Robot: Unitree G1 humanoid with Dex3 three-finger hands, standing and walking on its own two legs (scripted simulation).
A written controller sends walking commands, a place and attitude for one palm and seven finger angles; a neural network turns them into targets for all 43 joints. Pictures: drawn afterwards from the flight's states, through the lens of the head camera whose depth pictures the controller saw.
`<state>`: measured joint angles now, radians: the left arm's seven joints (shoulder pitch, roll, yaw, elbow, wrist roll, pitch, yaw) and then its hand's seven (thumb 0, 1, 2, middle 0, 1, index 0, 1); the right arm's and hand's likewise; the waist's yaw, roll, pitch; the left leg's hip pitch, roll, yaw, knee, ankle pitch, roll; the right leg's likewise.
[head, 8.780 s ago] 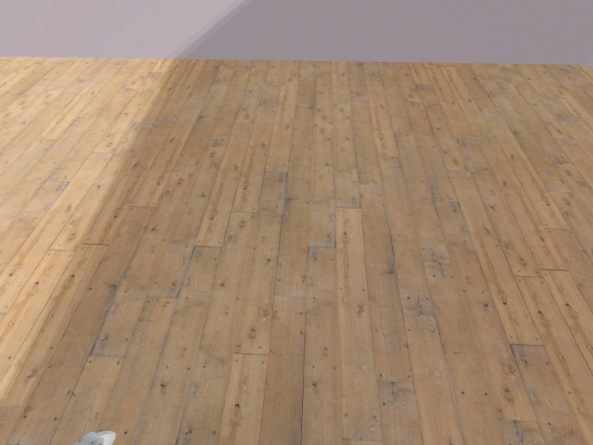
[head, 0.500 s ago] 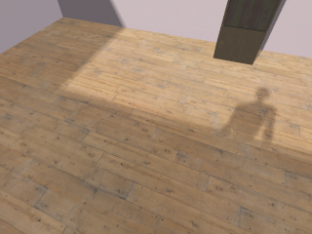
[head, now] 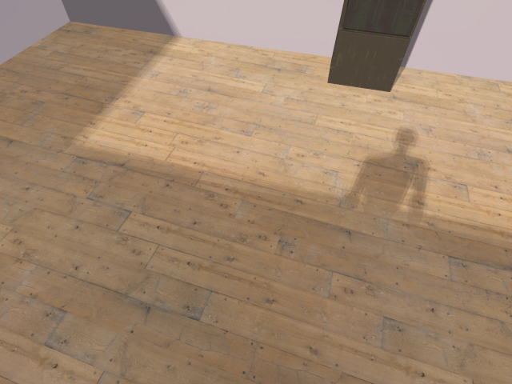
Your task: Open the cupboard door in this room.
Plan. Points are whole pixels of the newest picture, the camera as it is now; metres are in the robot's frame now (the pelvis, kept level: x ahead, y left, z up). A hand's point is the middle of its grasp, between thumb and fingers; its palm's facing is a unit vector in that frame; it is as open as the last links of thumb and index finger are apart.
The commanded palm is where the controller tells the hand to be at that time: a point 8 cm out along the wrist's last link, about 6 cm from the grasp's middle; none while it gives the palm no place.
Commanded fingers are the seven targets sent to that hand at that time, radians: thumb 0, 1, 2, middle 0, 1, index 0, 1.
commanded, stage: turn or walk to find it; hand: left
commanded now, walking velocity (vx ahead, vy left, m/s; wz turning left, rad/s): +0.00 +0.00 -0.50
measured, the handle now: out of the picture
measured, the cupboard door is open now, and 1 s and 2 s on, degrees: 0 0 0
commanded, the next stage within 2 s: stand and wait in 0.04 s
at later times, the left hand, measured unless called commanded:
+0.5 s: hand out of the picture +0.04 +0.19 -0.18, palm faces +0.01 -0.98 -0.18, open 7.4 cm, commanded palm none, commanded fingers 0.00 0.90 0.90 -0.20 -0.30 -0.20 -0.30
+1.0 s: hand out of the picture -0.03 +0.25 -0.19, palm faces +0.21 -0.95 -0.22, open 7.4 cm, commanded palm none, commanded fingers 0.00 0.90 0.90 -0.20 -0.30 -0.20 -0.30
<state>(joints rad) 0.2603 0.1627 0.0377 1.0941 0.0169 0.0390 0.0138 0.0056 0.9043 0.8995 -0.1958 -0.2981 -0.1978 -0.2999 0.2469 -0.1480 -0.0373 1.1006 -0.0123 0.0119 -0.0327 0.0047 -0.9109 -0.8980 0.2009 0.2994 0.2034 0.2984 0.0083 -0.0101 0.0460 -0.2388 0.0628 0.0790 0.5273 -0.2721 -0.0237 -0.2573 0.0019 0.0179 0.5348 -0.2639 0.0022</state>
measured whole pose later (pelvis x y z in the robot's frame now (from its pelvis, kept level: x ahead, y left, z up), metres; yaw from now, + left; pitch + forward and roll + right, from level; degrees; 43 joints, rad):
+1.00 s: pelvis -0.03 +0.04 -0.01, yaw +11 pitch +0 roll -1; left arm 0.22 0.24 0.05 0.99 0.02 0.05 0.02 0.01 0.90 0.90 -0.20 -0.30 -0.20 -0.30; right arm 0.19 -0.22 -0.05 0.97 -0.02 0.03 0.01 0.00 -0.91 -0.90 0.20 0.30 0.20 0.30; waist 0.01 -0.05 0.08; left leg -0.34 0.01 0.08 0.67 -0.32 0.04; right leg -0.36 -0.15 -0.16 0.80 -0.46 0.06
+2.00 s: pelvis -0.02 +0.00 +0.01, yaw +15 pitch -2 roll +0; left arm 0.28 0.14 0.00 1.15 0.01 0.00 0.03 0.01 0.90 0.90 -0.20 -0.30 -0.20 -0.30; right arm 0.27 -0.14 -0.01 1.15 -0.01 -0.01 -0.03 0.01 -0.91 -0.90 0.20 0.30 0.20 0.30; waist 0.00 0.00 0.04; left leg -0.17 0.04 0.01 0.41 -0.20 -0.03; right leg -0.14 -0.01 -0.07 0.41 -0.25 -0.01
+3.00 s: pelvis -0.03 -0.02 +0.00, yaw +31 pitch -1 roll +1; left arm 0.25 0.17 0.02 1.04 0.03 0.00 0.03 0.01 0.91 0.90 -0.20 -0.30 -0.20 -0.30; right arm 0.17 -0.23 -0.05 1.05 -0.01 0.06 -0.01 0.00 -0.91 -0.90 0.20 0.30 0.20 0.30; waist 0.01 -0.01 0.09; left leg -0.34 0.02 0.02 0.80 -0.46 -0.04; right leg -0.14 -0.05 -0.12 0.51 -0.36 -0.02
